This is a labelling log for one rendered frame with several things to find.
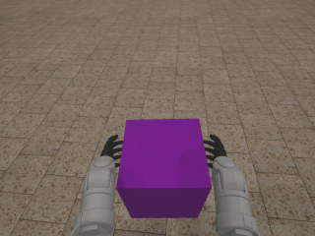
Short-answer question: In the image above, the robot right hand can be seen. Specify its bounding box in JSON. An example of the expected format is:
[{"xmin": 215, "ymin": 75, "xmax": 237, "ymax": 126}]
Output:
[{"xmin": 203, "ymin": 134, "xmax": 227, "ymax": 168}]

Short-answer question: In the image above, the robot right forearm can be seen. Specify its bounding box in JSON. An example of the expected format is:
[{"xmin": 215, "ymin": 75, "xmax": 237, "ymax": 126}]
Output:
[{"xmin": 212, "ymin": 156, "xmax": 261, "ymax": 236}]

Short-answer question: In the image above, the carton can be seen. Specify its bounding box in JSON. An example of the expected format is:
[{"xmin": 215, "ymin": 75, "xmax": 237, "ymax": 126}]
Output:
[{"xmin": 116, "ymin": 118, "xmax": 212, "ymax": 218}]

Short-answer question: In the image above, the robot left hand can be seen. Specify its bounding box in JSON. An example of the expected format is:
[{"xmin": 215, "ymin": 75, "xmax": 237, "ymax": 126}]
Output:
[{"xmin": 100, "ymin": 135, "xmax": 123, "ymax": 168}]

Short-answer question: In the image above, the robot left forearm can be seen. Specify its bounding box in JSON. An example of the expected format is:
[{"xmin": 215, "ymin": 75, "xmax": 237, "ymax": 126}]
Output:
[{"xmin": 70, "ymin": 155, "xmax": 116, "ymax": 236}]

